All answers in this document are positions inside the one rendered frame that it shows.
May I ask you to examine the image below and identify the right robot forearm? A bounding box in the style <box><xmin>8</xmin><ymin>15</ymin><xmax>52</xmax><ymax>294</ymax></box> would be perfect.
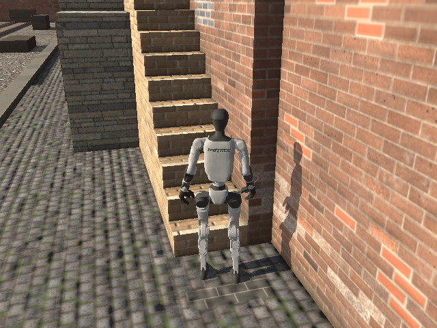
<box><xmin>243</xmin><ymin>166</ymin><xmax>255</xmax><ymax>189</ymax></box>

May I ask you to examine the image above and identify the right robot hand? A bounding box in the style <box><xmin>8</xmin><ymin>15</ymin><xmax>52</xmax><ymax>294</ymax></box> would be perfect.
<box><xmin>240</xmin><ymin>187</ymin><xmax>256</xmax><ymax>200</ymax></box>

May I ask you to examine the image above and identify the robot left upper arm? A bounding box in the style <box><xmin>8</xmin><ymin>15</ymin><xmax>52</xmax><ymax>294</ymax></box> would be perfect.
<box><xmin>186</xmin><ymin>137</ymin><xmax>206</xmax><ymax>175</ymax></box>

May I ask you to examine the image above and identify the robot left thigh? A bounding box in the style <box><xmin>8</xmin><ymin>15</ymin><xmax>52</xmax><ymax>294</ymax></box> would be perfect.
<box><xmin>195</xmin><ymin>191</ymin><xmax>210</xmax><ymax>238</ymax></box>

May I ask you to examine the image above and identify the left robot hand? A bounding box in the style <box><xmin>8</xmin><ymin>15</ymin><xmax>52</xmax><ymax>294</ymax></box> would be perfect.
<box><xmin>179</xmin><ymin>190</ymin><xmax>195</xmax><ymax>205</ymax></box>

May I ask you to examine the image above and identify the robot right upper arm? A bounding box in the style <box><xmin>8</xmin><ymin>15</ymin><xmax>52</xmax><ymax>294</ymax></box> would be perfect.
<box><xmin>234</xmin><ymin>138</ymin><xmax>251</xmax><ymax>176</ymax></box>

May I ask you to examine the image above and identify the left robot forearm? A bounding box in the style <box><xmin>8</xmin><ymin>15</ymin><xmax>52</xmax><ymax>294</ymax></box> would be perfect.
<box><xmin>181</xmin><ymin>165</ymin><xmax>194</xmax><ymax>192</ymax></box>

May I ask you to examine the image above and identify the humanoid robot head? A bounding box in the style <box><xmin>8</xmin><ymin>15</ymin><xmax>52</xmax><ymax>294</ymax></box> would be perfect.
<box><xmin>208</xmin><ymin>109</ymin><xmax>231</xmax><ymax>141</ymax></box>

